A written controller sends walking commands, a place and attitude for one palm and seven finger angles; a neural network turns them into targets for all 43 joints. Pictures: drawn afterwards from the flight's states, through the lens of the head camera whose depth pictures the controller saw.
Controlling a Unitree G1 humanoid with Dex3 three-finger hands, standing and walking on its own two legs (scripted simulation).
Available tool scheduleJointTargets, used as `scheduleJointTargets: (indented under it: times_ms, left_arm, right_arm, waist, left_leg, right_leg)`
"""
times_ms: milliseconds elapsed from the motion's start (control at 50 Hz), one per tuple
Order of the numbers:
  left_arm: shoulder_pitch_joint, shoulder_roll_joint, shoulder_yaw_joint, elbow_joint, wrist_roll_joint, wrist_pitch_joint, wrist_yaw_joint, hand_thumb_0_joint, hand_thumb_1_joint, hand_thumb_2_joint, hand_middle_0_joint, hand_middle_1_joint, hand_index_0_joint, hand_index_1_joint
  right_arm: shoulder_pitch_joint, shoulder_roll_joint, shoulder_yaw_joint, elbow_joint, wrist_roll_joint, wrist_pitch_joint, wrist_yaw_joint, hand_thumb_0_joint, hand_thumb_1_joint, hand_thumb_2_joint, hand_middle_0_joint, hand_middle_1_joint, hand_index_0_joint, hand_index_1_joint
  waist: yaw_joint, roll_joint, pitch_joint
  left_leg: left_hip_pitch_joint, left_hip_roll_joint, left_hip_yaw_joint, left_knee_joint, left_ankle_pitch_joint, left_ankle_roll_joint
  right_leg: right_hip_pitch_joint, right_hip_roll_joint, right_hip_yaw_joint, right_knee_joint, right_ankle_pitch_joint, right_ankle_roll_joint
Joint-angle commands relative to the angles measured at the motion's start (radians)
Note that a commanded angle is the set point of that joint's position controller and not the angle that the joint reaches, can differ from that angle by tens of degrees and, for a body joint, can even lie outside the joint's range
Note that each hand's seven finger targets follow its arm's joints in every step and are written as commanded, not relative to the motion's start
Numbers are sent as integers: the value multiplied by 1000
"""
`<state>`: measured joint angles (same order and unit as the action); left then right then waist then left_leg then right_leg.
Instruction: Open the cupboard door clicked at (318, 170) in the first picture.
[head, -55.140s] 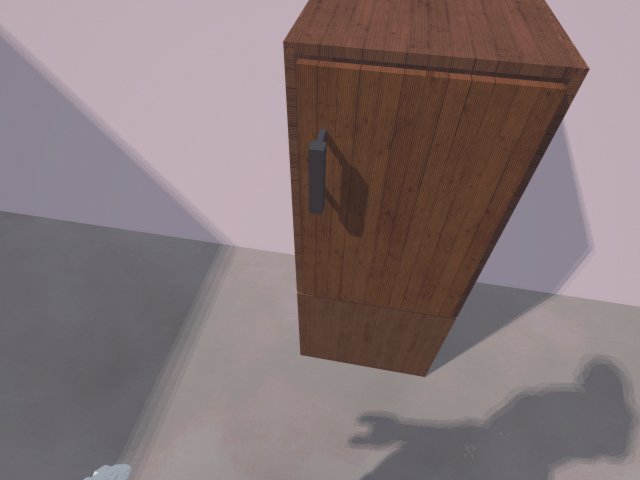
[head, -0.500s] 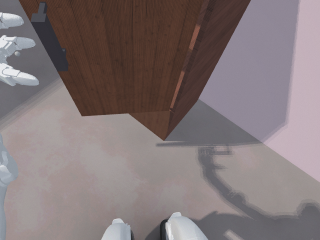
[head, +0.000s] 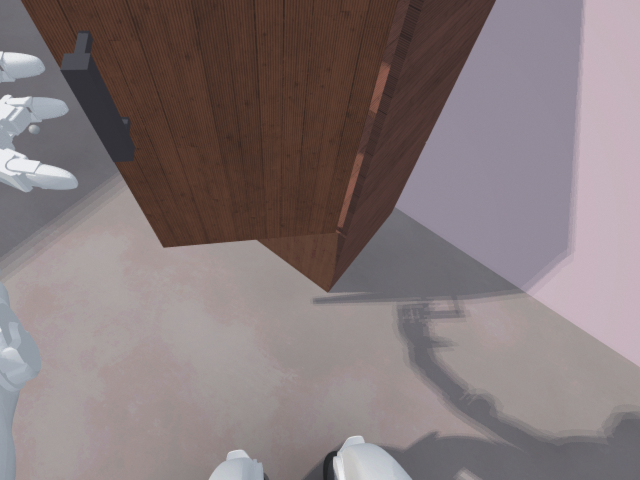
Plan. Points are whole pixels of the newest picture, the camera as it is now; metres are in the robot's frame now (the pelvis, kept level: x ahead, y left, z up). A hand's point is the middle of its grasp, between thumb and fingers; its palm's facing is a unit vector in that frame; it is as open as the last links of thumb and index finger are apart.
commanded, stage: move the hooked fingers beside the handle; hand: left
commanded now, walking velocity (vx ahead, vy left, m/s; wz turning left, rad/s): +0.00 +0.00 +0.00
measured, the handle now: (105, 100) +0.55 +0.21 +0.11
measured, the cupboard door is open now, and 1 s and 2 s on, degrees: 46 45 45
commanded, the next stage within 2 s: slide the fingers in behind the handle in 0.08 s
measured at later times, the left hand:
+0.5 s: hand (59, 134) +0.49 +0.25 +0.11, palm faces -0.02 -1.00 -0.02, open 14.0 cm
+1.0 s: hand (81, 133) +0.49 +0.22 +0.11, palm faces -0.02 -1.00 -0.02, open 14.0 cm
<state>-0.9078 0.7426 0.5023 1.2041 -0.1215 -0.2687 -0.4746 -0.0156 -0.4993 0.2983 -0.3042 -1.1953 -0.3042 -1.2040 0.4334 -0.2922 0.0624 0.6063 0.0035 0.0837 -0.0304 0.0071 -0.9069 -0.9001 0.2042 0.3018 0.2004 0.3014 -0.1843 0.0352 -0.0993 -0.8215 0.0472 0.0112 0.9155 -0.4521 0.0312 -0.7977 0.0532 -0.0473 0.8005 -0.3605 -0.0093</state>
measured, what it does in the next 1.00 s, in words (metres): stands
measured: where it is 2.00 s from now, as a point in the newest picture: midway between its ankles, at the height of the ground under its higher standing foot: outside the picture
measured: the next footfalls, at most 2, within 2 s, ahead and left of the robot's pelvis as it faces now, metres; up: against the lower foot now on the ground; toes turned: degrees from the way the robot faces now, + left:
none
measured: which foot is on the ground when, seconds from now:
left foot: down 0.00-1.00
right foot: down 0.00-1.00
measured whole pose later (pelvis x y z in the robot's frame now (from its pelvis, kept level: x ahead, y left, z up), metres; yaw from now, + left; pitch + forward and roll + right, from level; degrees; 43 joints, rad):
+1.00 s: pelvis +0.00 +0.00 +0.00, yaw +0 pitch +19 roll -3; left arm -0.89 0.61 0.42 1.14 -0.13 -0.29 -0.38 -0.02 -0.50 0.30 -0.30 -1.20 -0.30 -1.21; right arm 0.43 -0.29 0.04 0.62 0.00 0.05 -0.02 0.01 -0.91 -0.90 0.20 0.30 0.20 0.30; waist -0.17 0.03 -0.10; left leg -0.80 0.04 0.01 0.90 -0.44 0.03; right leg -0.78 0.05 -0.04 0.80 -0.36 -0.01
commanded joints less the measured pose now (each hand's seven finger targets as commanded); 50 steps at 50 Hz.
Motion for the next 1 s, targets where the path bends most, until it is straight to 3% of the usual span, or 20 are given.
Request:
scheduleJointTargets:
  times_ms: [0,40,120,160,220,260,360,400,460,540,560,620,660,700,760,780,840,860,940,980]
  left_arm:
    - [-387,315,42,-254,-32,-88,1,0,-500,300,-300,-1200,-300,-1200]
    - [-396,241,-10,-267,-45,-90,-7,0,-500,300,-300,-1200,-300,-1200]
    - [-412,260,-6,-194,-43,-62,-10,0,-500,300,-300,-1200,-300,-1200]
    - [-462,300,10,-209,-34,-73,-1,0,-500,300,-300,-1200,-300,-1200]
    - [-475,236,-40,-215,-37,-82,0,0,-500,300,-300,-1200,-300,-1200]
    - [-481,246,-23,-240,-42,-94,2,0,-500,300,-300,-1200,-300,-1200]
    - [-486,197,-59,-201,-35,-71,20,0,-500,300,-300,-1200,-300,-1200]
    - [-491,232,-34,-174,-28,-59,37,0,-500,300,-300,-1200,-300,-1200]
    - [-544,242,-32,-238,-14,-78,59,0,-500,300,-300,-1200,-300,-1200]
    - [-492,254,-6,-212,-17,-83,66,0,-500,300,-300,-1200,-300,-1200]
    - [-481,251,-8,-215,-13,-80,66,0,-500,300,-300,-1200,-300,-1200]
    - [-480,249,-13,-208,-9,-69,69,0,-500,300,-300,-1200,-300,-1200]
    - [-446,261,8,-217,-13,-74,67,0,-500,300,-300,-1200,-300,-1200]
    - [-457,201,-37,-228,-17,-73,63,0,-500,300,-300,-1200,-300,-1200]
    - [-443,208,-16,-254,-31,-80,67,0,-500,300,-300,-1200,-300,-1200]
    - [-425,159,-48,-226,-34,-71,66,0,-500,300,-300,-1200,-300,-1200]
    - [-439,199,-18,-251,-32,-76,78,0,-500,300,-300,-1200,-300,-1200]
    - [-437,173,-33,-269,-28,-80,83,0,-500,300,-300,-1200,-300,-1200]
    - [-423,116,-64,-306,-34,-93,101,0,-500,300,-300,-1200,-300,-1200]
    - [-427,105,-61,-282,-34,-88,113,0,-500,300,-300,-1200,-300,-1200]
  right_arm:
    - [154,-194,-76,-42,-2,-16,-14,0,-900,-900,200,300,200,300]
    - [146,-188,-78,-41,1,-18,-15,0,-900,-900,200,300,200,300]
    - [131,-195,-72,-36,2,-22,-21,0,-900,-900,200,300,200,300]
    - [130,-196,-69,-34,1,-26,-26,0,-900,-900,200,300,200,300]
    - [123,-190,-67,-37,0,-36,-26,0,-900,-900,200,300,200,300]
    - [131,-191,-72,-32,-2,-40,-27,0,-900,-900,200,300,200,300]
    - [125,-188,-68,-28,-2,-47,-24,0,-900,-900,200,300,200,300]
    - [130,-193,-66,-29,-2,-50,-25,0,-900,-900,200,300,200,300]
    - [136,-187,-66,-28,-7,-58,-23,0,-900,-900,200,300,200,300]
    - [148,-187,-66,-32,-7,-57,-19,0,-900,-900,200,300,200,300]
    - [143,-186,-66,-33,-6,-55,-17,0,-900,-900,200,300,200,300]
    - [150,-187,-68,-33,-5,-53,-15,0,-900,-900,200,300,200,300]
    - [154,-187,-72,-35,-5,-50,-15,0,-900,-900,200,300,200,300]
    - [152,-182,-73,-32,-4,-50,-13,0,-900,-900,200,300,200,300]
    - [158,-184,-78,-26,-5,-48,-11,0,-900,-900,200,300,200,300]
    - [155,-180,-78,-24,-4,-49,-9,0,-900,-900,200,300,200,300]
    - [156,-184,-78,-25,-6,-48,-9,0,-900,-900,200,300,200,300]
    - [150,-178,-80,-29,-6,-50,-6,0,-900,-900,200,300,200,300]
    - [143,-172,-84,-31,-6,-51,-1,0,-900,-900,200,300,200,300]
    - [142,-174,-86,-22,-7,-51,-1,0,-900,-900,200,300,200,300]
  waist:
    - [25,181,-478]
    - [10,188,-450]
    - [3,130,-383]
    - [4,159,-406]
    - [-11,155,-409]
    - [-3,176,-469]
    - [-9,169,-417]
    - [-11,121,-399]
    - [-7,182,-469]
    - [6,124,-472]
    - [9,156,-484]
    - [3,120,-444]
    - [16,143,-483]
    - [3,152,-455]
    - [11,138,-477]
    - [1,134,-445]
    - [13,125,-437]
    - [17,161,-459]
    - [15,165,-450]
    - [11,131,-437]
  left_leg:
    - [379,-12,-66,-75,564,-19]
    - [405,-10,-67,-74,592,-17]
    - [308,-17,-61,-86,446,-7]
    - [314,-20,-65,-83,442,-9]
    - [319,-19,-64,-79,423,-9]
    - [372,-15,-73,-72,482,-15]
    - [345,-17,-77,-80,427,-15]
    - [291,-19,-71,-79,381,-7]
    - [331,-20,-75,-77,416,-11]
    - [298,-20,-67,-74,428,-6]
    - [305,-21,-62,-77,432,-7]
    - [272,-20,-56,-84,403,-2]
    - [294,-22,-52,-81,428,-3]
    - [310,-21,-54,-86,435,-4]
    - [329,-18,-58,-85,471,-6]
    - [326,-19,-53,-88,459,-5]
    - [307,-21,-54,-93,447,-3]
    - [333,-23,-53,-93,465,-8]
    - [384,-18,-61,-91,519,-13]
    - [379,-16,-66,-91,505,-16]
  right_leg:
    - [195,18,9,-41,387,-6]
    - [165,21,6,-47,385,-8]
    - [172,13,12,-56,326,-3]
    - [175,9,17,-50,324,-6]
    - [161,8,19,-52,307,-4]
    - [158,10,14,-41,332,-7]
    - [120,7,7,-47,278,-6]
    - [142,7,14,-52,265,-3]
    - [160,5,17,-40,291,-6]
    - [211,9,21,-38,328,-8]
    - [212,8,22,-38,335,-6]
    - [219,10,23,-48,327,-2]
    - [233,10,26,-46,347,-5]
    - [212,11,22,-50,345,-5]
    - [220,12,18,-48,367,-6]
    - [203,12,15,-53,358,-5]
    - [224,11,18,-51,357,-9]
    - [220,10,18,-49,364,-8]
    - [187,12,8,-47,370,-12]
    - [180,13,4,-48,357,-8]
